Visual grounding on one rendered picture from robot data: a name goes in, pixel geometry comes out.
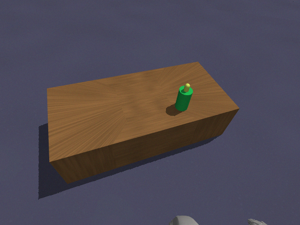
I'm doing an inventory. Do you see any bottle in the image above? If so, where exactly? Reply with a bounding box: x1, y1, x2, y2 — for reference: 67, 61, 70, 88
175, 83, 193, 111

